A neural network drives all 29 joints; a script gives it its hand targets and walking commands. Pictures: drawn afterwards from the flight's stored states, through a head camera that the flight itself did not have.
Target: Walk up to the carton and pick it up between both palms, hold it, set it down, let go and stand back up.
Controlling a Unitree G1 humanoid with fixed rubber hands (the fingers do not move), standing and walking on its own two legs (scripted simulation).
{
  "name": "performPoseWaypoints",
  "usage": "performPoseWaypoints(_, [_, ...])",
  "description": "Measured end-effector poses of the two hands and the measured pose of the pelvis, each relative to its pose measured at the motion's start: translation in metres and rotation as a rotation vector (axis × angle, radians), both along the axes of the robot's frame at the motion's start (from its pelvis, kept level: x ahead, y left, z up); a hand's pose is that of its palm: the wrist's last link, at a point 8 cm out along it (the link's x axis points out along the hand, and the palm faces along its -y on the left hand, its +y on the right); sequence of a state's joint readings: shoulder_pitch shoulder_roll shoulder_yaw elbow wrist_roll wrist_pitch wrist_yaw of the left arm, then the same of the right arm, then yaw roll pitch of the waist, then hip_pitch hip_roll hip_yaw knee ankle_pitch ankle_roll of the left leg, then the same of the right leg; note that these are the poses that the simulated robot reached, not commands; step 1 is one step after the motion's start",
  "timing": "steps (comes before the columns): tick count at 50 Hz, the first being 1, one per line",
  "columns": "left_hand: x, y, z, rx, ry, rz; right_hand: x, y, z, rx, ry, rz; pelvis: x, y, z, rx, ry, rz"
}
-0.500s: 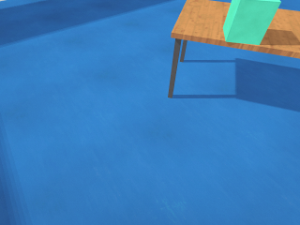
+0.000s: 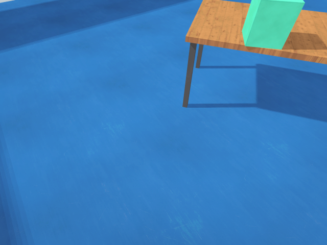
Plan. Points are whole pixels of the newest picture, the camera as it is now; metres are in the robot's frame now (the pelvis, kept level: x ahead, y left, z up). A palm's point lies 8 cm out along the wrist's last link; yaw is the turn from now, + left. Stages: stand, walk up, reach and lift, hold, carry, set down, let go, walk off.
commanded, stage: stand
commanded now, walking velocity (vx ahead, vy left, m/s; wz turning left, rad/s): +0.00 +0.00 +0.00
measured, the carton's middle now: (268, 18) +1.24 -0.61 +0.00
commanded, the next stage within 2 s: none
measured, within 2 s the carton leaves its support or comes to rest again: neither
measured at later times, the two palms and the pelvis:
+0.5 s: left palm out of the picture -0.03 +0.21 -0.15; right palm out of the picture -0.03 -0.20 -0.15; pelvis +0.00 +0.00 +0.00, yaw +0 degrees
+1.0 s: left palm out of the picture -0.03 +0.21 -0.15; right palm out of the picture -0.03 -0.20 -0.15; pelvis +0.00 +0.01 +0.00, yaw +0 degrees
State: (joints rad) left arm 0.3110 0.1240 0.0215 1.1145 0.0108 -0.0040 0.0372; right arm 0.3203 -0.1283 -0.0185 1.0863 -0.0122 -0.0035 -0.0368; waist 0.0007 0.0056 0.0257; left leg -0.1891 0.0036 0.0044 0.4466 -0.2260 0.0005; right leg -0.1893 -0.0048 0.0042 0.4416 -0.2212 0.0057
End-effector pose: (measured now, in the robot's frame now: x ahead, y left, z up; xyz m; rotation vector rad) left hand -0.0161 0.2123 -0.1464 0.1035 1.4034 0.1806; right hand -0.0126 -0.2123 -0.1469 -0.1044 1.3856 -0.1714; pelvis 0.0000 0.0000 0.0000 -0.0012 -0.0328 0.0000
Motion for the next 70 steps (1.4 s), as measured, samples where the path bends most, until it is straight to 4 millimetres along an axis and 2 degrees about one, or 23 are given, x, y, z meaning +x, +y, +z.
performPoseWaypoints(7, [-0.004, -0.004, -0.001, -0.012, 0.016, 0.002, -0.008, 0.007, -0.001, 0.015, 0.029, 0.000, 0.000, 0.000, 0.000, -0.001, 0.001, 0.000])
performPoseWaypoints(22, [-0.009, -0.004, -0.004, -0.022, 0.027, 0.004, -0.019, 0.007, 0.001, 0.002, 0.055, -0.006, -0.001, 0.003, 0.000, -0.002, 0.000, 0.003])
performPoseWaypoints(39, [-0.021, -0.001, -0.003, -0.022, 0.051, 0.007, -0.018, 0.009, 0.000, 0.004, 0.046, -0.003, -0.004, 0.006, 0.000, -0.001, 0.003, 0.001])
performPoseWaypoints(51, [-0.017, -0.003, -0.002, -0.025, 0.044, 0.001, -0.020, 0.015, -0.001, 0.019, 0.051, -0.007, -0.003, 0.006, 0.000, -0.001, 0.004, 0.000])
performPoseWaypoints(70, [-0.013, -0.004, -0.001, -0.019, 0.035, 0.000, -0.027, 0.012, 0.000, 0.017, 0.074, -0.015, -0.001, 0.005, 0.001, 0.000, 0.005, -0.002])
